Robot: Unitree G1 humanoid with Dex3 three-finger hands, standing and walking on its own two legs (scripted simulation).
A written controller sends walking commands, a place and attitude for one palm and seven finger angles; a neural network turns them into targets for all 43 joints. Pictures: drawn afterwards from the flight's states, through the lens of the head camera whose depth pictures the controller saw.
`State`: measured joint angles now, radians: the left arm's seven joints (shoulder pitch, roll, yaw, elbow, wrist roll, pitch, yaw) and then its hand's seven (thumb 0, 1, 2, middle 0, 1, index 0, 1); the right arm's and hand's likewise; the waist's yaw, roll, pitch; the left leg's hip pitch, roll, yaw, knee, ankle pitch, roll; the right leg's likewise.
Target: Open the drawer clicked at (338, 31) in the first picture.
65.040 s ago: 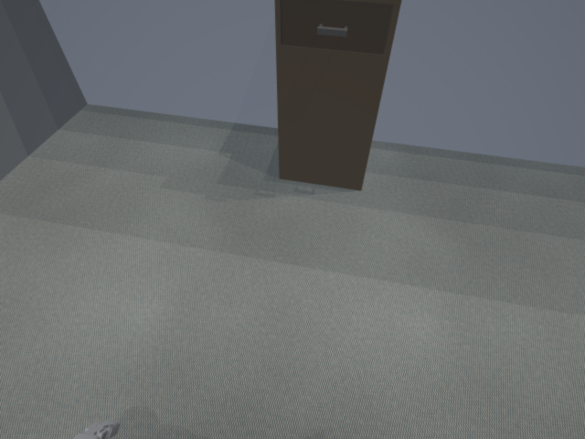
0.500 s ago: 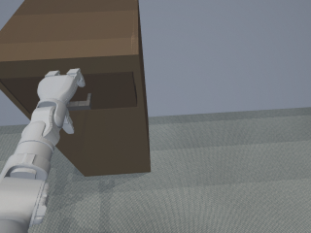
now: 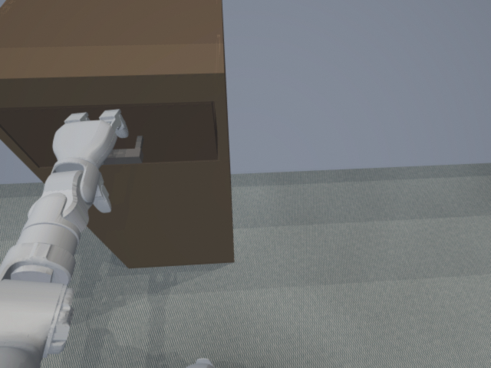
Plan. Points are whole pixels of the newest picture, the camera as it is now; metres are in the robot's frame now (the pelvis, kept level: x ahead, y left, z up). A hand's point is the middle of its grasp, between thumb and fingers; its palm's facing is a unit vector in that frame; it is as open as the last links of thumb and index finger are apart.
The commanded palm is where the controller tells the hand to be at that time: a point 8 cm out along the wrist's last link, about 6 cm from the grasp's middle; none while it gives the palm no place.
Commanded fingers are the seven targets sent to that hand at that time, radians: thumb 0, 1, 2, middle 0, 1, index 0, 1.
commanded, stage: lower the fingers behind the handle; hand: left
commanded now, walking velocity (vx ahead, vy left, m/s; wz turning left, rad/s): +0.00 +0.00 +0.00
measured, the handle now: (115, 149) +0.50 +0.25 +0.03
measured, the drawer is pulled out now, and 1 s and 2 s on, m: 0.00 0.00 0.00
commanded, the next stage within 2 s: lift the fingers back up to retry in 1.18 s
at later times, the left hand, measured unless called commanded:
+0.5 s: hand (107, 167) +0.45 +0.25 +0.04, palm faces -0.05 -0.03 -1.00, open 13.8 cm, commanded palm +0.43 +0.24 +0.08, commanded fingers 0.00 -0.50 0.30 -0.30 -1.20 -0.30 -1.20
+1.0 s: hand (109, 170) +0.45 +0.25 +0.03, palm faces -0.03 -0.01 -1.00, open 13.8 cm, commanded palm +0.43 +0.25 +0.06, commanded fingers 0.00 -0.50 0.30 -0.30 -1.20 -0.30 -1.20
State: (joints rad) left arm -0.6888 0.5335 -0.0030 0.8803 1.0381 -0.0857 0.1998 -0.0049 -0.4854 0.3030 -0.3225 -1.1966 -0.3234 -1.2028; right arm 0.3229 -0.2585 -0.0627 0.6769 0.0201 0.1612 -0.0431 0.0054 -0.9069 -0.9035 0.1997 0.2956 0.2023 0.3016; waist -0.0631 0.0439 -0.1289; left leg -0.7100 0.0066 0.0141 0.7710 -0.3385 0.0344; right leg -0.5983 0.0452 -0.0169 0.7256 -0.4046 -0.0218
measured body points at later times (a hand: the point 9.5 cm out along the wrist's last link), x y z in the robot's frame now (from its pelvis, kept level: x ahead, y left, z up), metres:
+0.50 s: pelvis -0.02 +0.01 -0.01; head +0.06 +0.01 +0.43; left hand +0.44 +0.25 +0.09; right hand +0.01 -0.27 -0.14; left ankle +0.01 +0.10 -0.71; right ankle -0.04 -0.11 -0.71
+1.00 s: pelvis -0.02 +0.00 -0.01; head +0.06 +0.01 +0.43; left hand +0.44 +0.25 +0.08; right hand +0.00 -0.27 -0.14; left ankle +0.01 +0.10 -0.71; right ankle -0.04 -0.11 -0.71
